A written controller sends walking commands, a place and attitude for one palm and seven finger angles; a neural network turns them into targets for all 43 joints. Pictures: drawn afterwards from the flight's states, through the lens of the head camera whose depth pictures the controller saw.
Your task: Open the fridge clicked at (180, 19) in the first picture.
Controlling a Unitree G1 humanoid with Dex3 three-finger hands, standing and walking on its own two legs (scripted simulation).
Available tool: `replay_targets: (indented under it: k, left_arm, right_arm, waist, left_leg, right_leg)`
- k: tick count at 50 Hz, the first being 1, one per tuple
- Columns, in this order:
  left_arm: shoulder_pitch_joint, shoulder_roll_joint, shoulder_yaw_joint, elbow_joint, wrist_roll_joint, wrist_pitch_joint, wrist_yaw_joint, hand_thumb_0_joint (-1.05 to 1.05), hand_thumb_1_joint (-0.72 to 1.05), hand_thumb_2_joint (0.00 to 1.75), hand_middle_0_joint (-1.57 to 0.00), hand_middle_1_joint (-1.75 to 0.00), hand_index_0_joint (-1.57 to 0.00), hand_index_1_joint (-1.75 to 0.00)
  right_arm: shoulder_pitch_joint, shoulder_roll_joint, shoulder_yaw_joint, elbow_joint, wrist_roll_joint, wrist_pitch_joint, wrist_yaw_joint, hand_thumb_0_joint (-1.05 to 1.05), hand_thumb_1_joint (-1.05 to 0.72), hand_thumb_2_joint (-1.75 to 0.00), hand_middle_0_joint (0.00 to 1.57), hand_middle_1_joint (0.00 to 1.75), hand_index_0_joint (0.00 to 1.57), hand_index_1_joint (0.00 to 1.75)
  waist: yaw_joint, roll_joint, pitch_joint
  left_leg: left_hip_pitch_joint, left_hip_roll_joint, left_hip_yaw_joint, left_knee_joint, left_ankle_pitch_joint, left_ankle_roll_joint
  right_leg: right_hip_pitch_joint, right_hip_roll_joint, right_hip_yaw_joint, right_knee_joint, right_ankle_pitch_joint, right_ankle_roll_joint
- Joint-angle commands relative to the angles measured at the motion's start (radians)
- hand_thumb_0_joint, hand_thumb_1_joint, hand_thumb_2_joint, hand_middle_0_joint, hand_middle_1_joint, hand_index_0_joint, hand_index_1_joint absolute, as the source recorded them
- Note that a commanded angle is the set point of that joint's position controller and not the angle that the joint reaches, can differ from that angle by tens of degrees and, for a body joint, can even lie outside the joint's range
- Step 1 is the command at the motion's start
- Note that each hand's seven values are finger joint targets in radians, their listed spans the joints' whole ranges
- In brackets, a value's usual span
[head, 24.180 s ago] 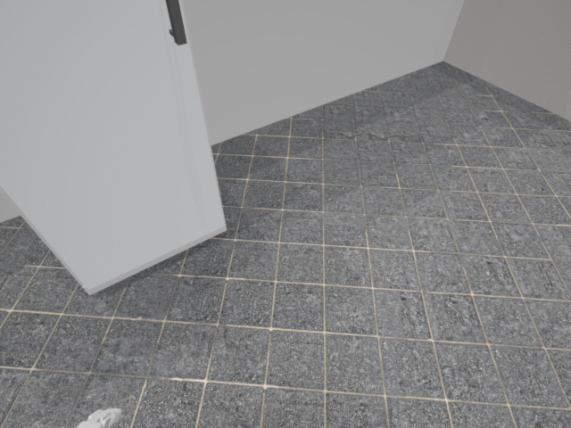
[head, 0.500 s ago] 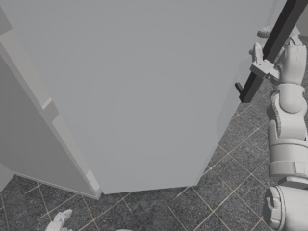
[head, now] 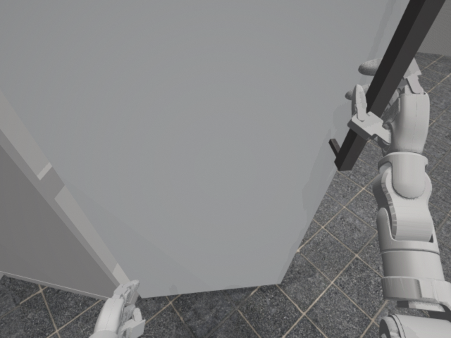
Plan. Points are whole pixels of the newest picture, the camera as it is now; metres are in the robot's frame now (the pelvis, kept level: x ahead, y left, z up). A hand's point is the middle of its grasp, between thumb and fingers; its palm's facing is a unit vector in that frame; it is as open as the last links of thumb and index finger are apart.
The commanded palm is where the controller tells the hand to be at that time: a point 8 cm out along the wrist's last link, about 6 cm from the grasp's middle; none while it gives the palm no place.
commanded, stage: loosen the grip on the handle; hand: right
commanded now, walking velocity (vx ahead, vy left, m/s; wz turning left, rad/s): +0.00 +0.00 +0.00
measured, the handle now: (367, 92) +0.42 -0.18 +0.26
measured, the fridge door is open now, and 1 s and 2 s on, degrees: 72 69 69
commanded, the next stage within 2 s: slip the hand off the handle in 0.60 s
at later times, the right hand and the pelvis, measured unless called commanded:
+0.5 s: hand (352, 108) +0.41 -0.17 +0.23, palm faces +0.21 +0.97 -0.16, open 13.5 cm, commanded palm +0.36 -0.23 +0.23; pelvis +0.03 +0.04 +0.00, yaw -1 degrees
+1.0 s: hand (399, 110) +0.39 -0.23 +0.24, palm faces +0.27 +0.95 -0.14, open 14.7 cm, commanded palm +0.36 -0.28 +0.24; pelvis +0.03 +0.02 +0.00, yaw -2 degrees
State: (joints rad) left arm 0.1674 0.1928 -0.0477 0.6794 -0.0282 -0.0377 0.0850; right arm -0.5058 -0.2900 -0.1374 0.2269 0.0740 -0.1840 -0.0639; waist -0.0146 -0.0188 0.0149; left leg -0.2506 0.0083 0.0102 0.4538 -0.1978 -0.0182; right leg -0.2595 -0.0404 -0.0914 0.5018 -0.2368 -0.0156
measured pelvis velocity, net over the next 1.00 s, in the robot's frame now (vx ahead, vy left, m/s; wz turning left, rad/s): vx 0.03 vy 0.02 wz -0.04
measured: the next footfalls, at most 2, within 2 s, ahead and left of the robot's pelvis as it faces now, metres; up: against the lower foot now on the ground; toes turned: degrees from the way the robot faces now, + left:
none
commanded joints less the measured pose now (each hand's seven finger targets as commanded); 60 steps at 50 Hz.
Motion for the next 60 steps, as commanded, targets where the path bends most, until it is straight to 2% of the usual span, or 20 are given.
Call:
replay_targets:
  k: [1, 2, 3, 4, 5, 6, 8, 10, 13, 20, 22, 28, 34, 36, 39, 46, 49, 52, 54, 60]
  left_arm:
    - [-0.018, 0.092, 0.012, -0.183, -0.028, -0.057, -0.001, 0.00, 0.90, 0.90, -0.20, -0.30, -0.20, -0.30]
    - [0.011, 0.140, 0.126, -0.097, 0.019, -0.087, -0.011, 0.00, 0.90, 0.90, -0.20, -0.30, -0.20, -0.30]
    - [0.060, 0.145, 0.112, -0.119, -0.008, -0.101, -0.017, 0.00, 0.90, 0.90, -0.20, -0.30, -0.20, -0.30]
    - [0.049, 0.179, 0.110, -0.120, 0.007, -0.120, -0.014, 0.00, 0.90, 0.90, -0.20, -0.30, -0.20, -0.30]
    - [0.026, 0.166, 0.100, -0.121, 0.009, -0.122, -0.016, 0.00, 0.90, 0.90, -0.20, -0.30, -0.20, -0.30]
    - [0.012, 0.153, 0.091, -0.132, 0.008, -0.127, -0.020, 0.00, 0.90, 0.90, -0.20, -0.30, -0.20, -0.30]
    - [0.002, 0.155, 0.086, -0.112, 0.007, -0.132, -0.039, 0.00, 0.90, 0.90, -0.20, -0.30, -0.20, -0.30]
    - [0.002, 0.172, 0.090, -0.117, 0.004, -0.126, -0.050, 0.00, 0.90, 0.90, -0.20, -0.30, -0.20, -0.30]
    - [0.007, 0.178, 0.100, -0.123, 0.004, -0.114, -0.055, 0.00, 0.90, 0.90, -0.20, -0.30, -0.20, -0.30]
    - [0.014, 0.184, 0.115, -0.093, -0.006, -0.079, -0.041, 0.00, 0.90, 0.90, -0.20, -0.30, -0.20, -0.30]
    - [0.018, 0.182, 0.120, -0.078, 0.002, -0.075, -0.032, 0.00, 0.90, 0.90, -0.20, -0.30, -0.20, -0.30]
    - [0.022, 0.176, 0.117, -0.078, -0.003, -0.063, -0.032, 0.00, 0.90, 0.90, -0.20, -0.30, -0.20, -0.30]
    - [0.007, 0.171, 0.111, -0.098, -0.008, -0.074, -0.031, 0.00, 0.90, 0.90, -0.20, -0.30, -0.20, -0.30]
    - [-0.002, 0.188, 0.106, -0.083, -0.001, -0.063, -0.015, 0.00, 0.90, 0.90, -0.20, -0.30, -0.20, -0.30]
    - [-0.013, 0.177, 0.094, -0.087, -0.011, -0.059, -0.006, 0.00, 0.90, 0.90, -0.20, -0.30, -0.20, -0.30]
    - [-0.005, 0.174, 0.087, -0.096, -0.011, -0.067, 0.002, 0.00, 0.90, 0.90, -0.20, -0.30, -0.20, -0.30]
    - [0.009, 0.182, 0.085, -0.089, -0.013, -0.066, 0.009, 0.00, 0.90, 0.90, -0.20, -0.30, -0.20, -0.30]
    - [0.014, 0.186, 0.085, -0.090, -0.009, -0.065, 0.015, 0.00, 0.90, 0.90, -0.20, -0.30, -0.20, -0.30]
    - [0.016, 0.179, 0.082, -0.092, -0.009, -0.069, 0.015, 0.00, 0.90, 0.90, -0.20, -0.30, -0.20, -0.30]
    - [0.035, 0.190, 0.084, -0.094, -0.009, -0.067, 0.018, 0.00, 0.90, 0.90, -0.20, -0.30, -0.20, -0.30]
  right_arm:
    - [-1.114, -0.796, -0.480, -0.329, -0.115, -0.079, -0.072, 0.00, -0.90, -0.90, 0.45, 1.40, 0.45, 1.40]
    - [-0.746, -0.311, -0.160, 0.086, -0.105, 0.040, 0.032, 0.00, -0.78, -0.84, 0.45, 1.40, 0.45, 1.40]
    - [-0.574, -0.184, -0.106, 0.057, -0.019, 0.044, 0.051, 0.00, -0.66, -0.78, 0.45, 1.40, 0.45, 1.40]
    - [-0.617, -0.289, -0.217, -0.042, 0.013, 0.017, 0.060, 0.00, -0.54, -0.73, 0.45, 1.40, 0.45, 1.40]
    - [-0.590, -0.293, -0.210, -0.047, 0.020, 0.003, 0.065, 0.00, -0.42, -0.67, 0.45, 1.40, 0.45, 1.40]
    - [-0.569, -0.230, -0.154, -0.081, 0.023, -0.012, 0.070, 0.00, -0.30, -0.61, 0.45, 1.40, 0.45, 1.40]
    - [-0.535, -0.151, -0.071, -0.059, 0.012, -0.039, 0.055, 0.00, -0.05, -0.49, 0.45, 1.40, 0.45, 1.40]
    - [-0.440, -0.201, -0.101, -0.046, -0.013, -0.051, 0.041, 0.00, 0.19, -0.37, 0.45, 1.40, 0.45, 1.40]
    - [-0.410, -0.214, -0.102, -0.091, -0.018, -0.062, 0.046, 0.00, 0.55, -0.20, 0.42, 1.37, 0.42, 1.37]
    - [-0.387, -0.274, -0.172, -0.143, 0.030, -0.019, 0.084, 0.00, 0.55, -0.20, 0.33, 1.25, 0.33, 1.25]
    - [-0.457, -0.356, -0.244, -0.205, 0.032, -0.028, 0.075, 0.00, 0.55, -0.20, 0.30, 1.22, 0.30, 1.22]
    - [-0.267, -0.323, -0.277, -0.238, 0.067, -0.008, 0.099, 0.00, 0.55, -0.20, 0.25, 1.15, 0.25, 1.15]
    - [-0.258, -0.245, -0.197, -0.302, 0.069, -0.011, 0.122, 0.00, 0.55, -0.20, 0.25, 1.15, 0.25, 1.15]
    - [-0.279, -0.387, -0.317, -0.268, 0.070, -0.001, 0.119, 0.00, 0.55, -0.20, 0.25, 1.15, 0.25, 1.15]
    - [-0.298, -0.351, -0.305, -0.204, 0.100, 0.007, 0.149, 0.00, 0.55, -0.20, 0.25, 1.15, 0.25, 1.15]
    - [-0.355, -0.305, -0.224, -0.191, 0.081, -0.001, 0.178, 0.00, 0.55, -0.20, 0.25, 1.15, 0.25, 1.15]
    - [-0.377, -0.325, -0.240, -0.134, 0.090, -0.001, 0.192, 0.00, 0.55, -0.20, 0.25, 1.15, 0.25, 1.15]
    - [-0.405, -0.400, -0.299, -0.155, 0.090, -0.014, 0.196, 0.00, 0.55, -0.20, 0.25, 1.15, 0.25, 1.15]
    - [-0.407, -0.365, -0.276, -0.156, 0.099, -0.026, 0.201, 0.00, 0.55, -0.20, 0.25, 1.15, 0.25, 1.15]
    - [-0.334, -0.430, -0.345, -0.117, 0.106, -0.031, 0.215, 0.00, 0.55, -0.20, 0.25, 1.15, 0.25, 1.15]
  waist:
    - [-0.006, -0.218, -0.107]
    - [0.035, -0.022, -0.350]
    - [0.044, 0.104, -0.360]
    - [0.037, 0.121, -0.377]
    - [0.021, 0.066, -0.390]
    - [0.014, -0.033, -0.359]
    - [0.024, -0.064, -0.234]
    - [0.013, -0.026, -0.179]
    - [0.020, 0.035, -0.211]
    - [0.021, 0.048, -0.234]
    - [0.013, -0.002, -0.328]
    - [-0.011, 0.046, -0.347]
    - [0.011, 0.051, -0.305]
    - [-0.003, 0.047, -0.289]
    - [0.005, 0.070, -0.258]
    - [0.023, -0.052, -0.262]
    - [0.031, 0.013, -0.250]
    - [0.014, -0.049, -0.308]
    - [0.019, -0.050, -0.301]
    - [0.002, -0.033, -0.297]
  left_leg:
    - [0.018, 0.049, -0.030, -0.024, -0.192, 0.014]
    - [0.042, -0.012, 0.041, 0.025, 0.041, 0.083]
    - [0.025, -0.042, 0.060, 0.000, 0.065, 0.065]
    - [0.034, -0.046, 0.039, -0.021, 0.052, 0.055]
    - [0.051, -0.049, 0.033, -0.032, 0.018, 0.056]
    - [0.036, -0.045, 0.032, -0.032, 0.019, 0.062]
    - [-0.006, -0.037, 0.022, -0.045, -0.021, 0.061]
    - [0.005, -0.030, 0.012, -0.060, -0.065, 0.058]
    - [0.034, -0.025, -0.002, -0.071, -0.047, 0.050]
    - [0.099, 0.006, -0.051, -0.084, 0.061, 0.030]
    - [0.178, 0.014, -0.057, -0.056, 0.201, 0.029]
    - [0.244, 0.037, -0.054, 0.027, 0.542, -0.002]
    - [0.140, 0.003, -0.021, 0.023, 0.420, 0.007]
    - [0.156, 0.005, -0.031, 0.014, 0.382, 0.007]
    - [0.133, 0.001, -0.025, 0.001, 0.304, 0.011]
    - [0.064, -0.019, -0.005, -0.002, 0.218, 0.036]
    - [0.049, -0.023, 0.006, -0.006, 0.184, 0.035]
    - [0.081, -0.020, 0.004, 0.003, 0.197, 0.042]
    - [0.076, -0.026, 0.009, 0.003, 0.206, 0.043]
    - [0.098, -0.029, 0.014, 0.010, 0.228, 0.043]
  right_leg:
    - [0.061, -0.009, 0.046, -0.175, -0.036, 0.013]
    - [0.156, 0.014, 0.036, -0.106, 0.161, 0.043]
    - [0.173, -0.014, 0.075, -0.106, 0.247, 0.043]
    - [0.206, -0.017, 0.072, -0.110, 0.190, 0.027]
    - [0.204, 0.002, 0.078, -0.121, 0.153, 0.018]
    - [0.216, 0.002, 0.078, -0.125, 0.147, 0.024]
    - [0.166, 0.007, 0.079, -0.120, 0.056, 0.012]
    - [0.099, 0.011, 0.067, -0.121, 0.002, 0.000]
    - [0.097, 0.012, 0.049, -0.098, 0.053, -0.014]
    - [0.070, 0.025, 0.033, -0.065, 0.106, -0.019]
    - [0.101, 0.030, 0.033, -0.058, 0.188, -0.018]
    - [0.081, 0.041, 0.030, -0.023, 0.280, -0.007]
    - [0.117, 0.039, 0.032, -0.009, 0.282, -0.013]
    - [0.097, 0.043, 0.034, -0.015, 0.252, -0.014]
    - [0.084, 0.037, 0.039, -0.023, 0.218, -0.011]
    - [0.134, 0.032, 0.052, -0.012, 0.243, -0.008]
    - [0.120, 0.025, 0.066, -0.022, 0.226, -0.006]
    - [0.133, 0.025, 0.070, -0.024, 0.256, -0.002]
    - [0.145, 0.023, 0.073, -0.023, 0.274, 0.001]
    - [0.123, 0.017, 0.073, -0.034, 0.300, 0.005]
